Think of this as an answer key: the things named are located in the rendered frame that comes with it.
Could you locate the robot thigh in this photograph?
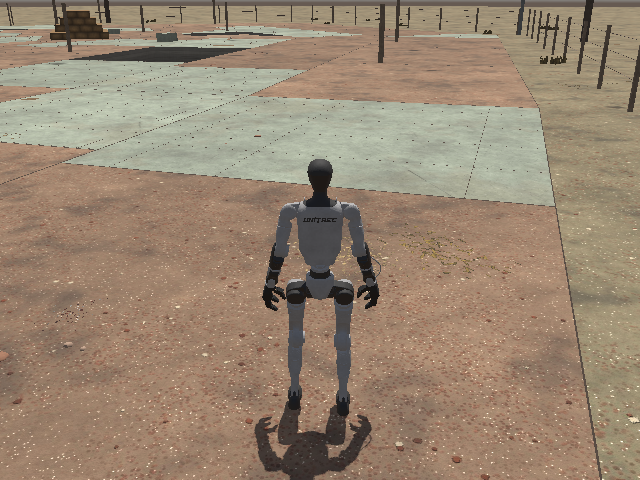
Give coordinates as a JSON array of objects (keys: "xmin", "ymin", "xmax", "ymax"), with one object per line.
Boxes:
[
  {"xmin": 286, "ymin": 279, "xmax": 306, "ymax": 348},
  {"xmin": 334, "ymin": 279, "xmax": 354, "ymax": 351}
]

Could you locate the left robot thigh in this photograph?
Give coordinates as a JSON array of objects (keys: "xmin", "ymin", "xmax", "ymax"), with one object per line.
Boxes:
[{"xmin": 286, "ymin": 279, "xmax": 306, "ymax": 348}]

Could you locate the left robot upper arm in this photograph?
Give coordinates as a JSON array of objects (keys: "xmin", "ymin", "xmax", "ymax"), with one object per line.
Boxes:
[{"xmin": 274, "ymin": 202, "xmax": 299, "ymax": 258}]

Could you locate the right robot forearm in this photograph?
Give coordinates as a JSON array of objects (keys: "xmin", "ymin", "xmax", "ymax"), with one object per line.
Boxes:
[{"xmin": 357, "ymin": 242, "xmax": 377, "ymax": 287}]

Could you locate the right robot thigh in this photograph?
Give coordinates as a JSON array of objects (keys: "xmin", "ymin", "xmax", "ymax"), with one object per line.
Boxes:
[{"xmin": 334, "ymin": 279, "xmax": 354, "ymax": 351}]

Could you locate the robot right hand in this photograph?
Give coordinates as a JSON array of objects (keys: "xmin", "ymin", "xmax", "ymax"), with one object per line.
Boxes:
[{"xmin": 357, "ymin": 282, "xmax": 380, "ymax": 309}]

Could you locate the robot left hand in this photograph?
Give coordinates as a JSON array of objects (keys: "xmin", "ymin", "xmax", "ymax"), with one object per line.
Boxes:
[{"xmin": 262, "ymin": 285, "xmax": 286, "ymax": 311}]

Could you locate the left robot forearm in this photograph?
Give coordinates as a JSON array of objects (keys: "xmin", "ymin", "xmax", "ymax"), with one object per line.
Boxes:
[{"xmin": 265, "ymin": 242, "xmax": 284, "ymax": 288}]

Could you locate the right robot upper arm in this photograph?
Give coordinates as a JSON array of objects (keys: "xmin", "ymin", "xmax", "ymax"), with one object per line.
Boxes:
[{"xmin": 341, "ymin": 202, "xmax": 367, "ymax": 257}]

